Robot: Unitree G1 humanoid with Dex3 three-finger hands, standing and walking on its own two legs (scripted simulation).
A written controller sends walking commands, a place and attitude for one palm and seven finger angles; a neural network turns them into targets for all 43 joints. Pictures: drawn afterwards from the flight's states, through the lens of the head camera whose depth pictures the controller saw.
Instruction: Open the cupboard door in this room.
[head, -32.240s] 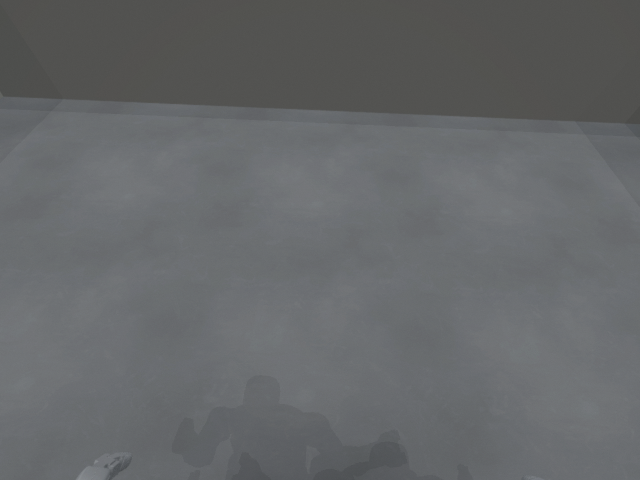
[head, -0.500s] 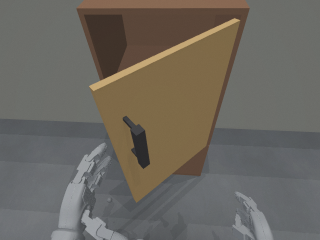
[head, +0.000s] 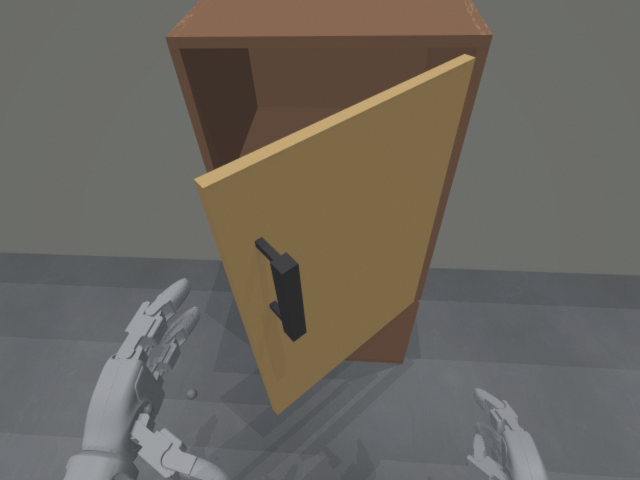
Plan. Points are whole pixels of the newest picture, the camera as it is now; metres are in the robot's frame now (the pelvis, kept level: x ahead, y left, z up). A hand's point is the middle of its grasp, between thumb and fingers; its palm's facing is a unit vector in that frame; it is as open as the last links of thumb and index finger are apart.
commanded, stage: draw the hand back to the body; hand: left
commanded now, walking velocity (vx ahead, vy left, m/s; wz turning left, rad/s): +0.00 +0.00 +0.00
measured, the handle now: (280, 290) +0.33 +0.07 +0.09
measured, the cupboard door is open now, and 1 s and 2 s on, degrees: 44 44 44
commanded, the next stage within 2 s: step back with the hand held close in 1.28 s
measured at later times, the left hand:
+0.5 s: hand (95, 371) +0.19 +0.22 +0.15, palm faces +0.25 -0.91 -0.34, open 13.9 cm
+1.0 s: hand (2, 312) +0.21 +0.28 +0.21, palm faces +0.45 -0.80 -0.40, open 8.1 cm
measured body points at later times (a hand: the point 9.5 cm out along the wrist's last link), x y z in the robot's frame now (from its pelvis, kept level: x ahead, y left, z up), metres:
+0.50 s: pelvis +0.01 +0.02 +0.03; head +0.00 +0.00 +0.48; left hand +0.17 +0.27 +0.17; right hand +0.19 -0.19 -0.04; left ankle +0.01 +0.10 -0.69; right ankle -0.01 -0.08 -0.69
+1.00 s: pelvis +0.02 +0.02 +0.05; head +0.00 +0.00 +0.50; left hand +0.18 +0.32 +0.23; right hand +0.21 -0.20 -0.03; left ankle +0.01 +0.10 -0.69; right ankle -0.01 -0.08 -0.69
